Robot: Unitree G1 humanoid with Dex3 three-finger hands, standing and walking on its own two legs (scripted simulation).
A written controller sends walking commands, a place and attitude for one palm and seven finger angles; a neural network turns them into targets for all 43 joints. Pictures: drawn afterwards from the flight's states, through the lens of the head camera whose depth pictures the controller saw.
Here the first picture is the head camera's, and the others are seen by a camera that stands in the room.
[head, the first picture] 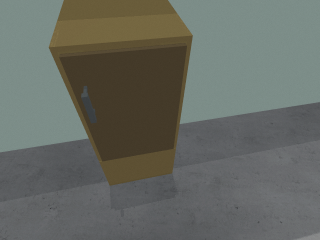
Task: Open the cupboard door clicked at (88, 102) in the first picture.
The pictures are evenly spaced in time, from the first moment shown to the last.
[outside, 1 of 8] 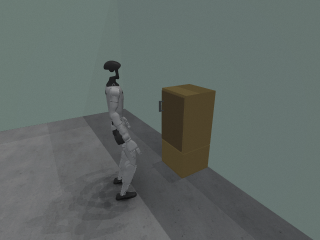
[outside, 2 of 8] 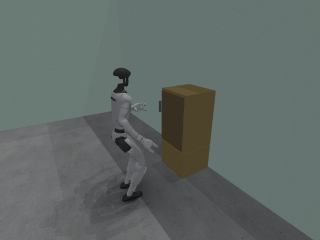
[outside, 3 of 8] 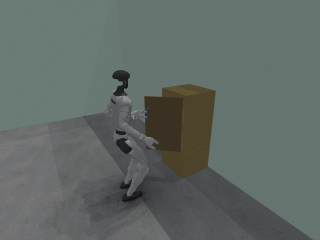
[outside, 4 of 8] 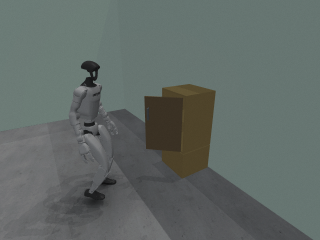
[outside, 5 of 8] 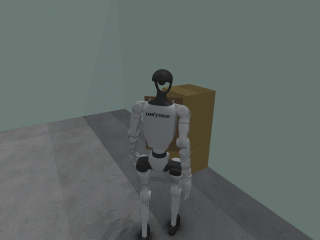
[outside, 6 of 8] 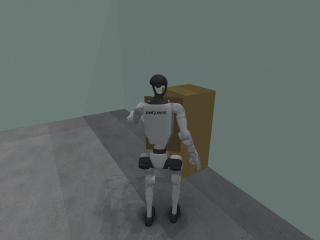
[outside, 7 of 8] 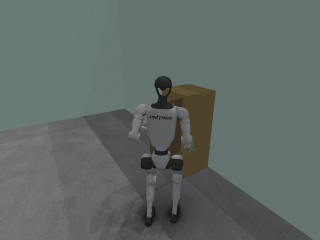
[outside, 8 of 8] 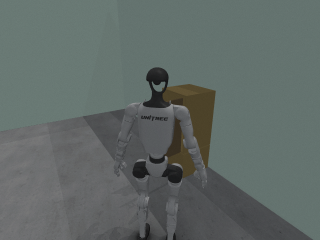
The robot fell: no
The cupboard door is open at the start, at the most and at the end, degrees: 0 96 95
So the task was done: yes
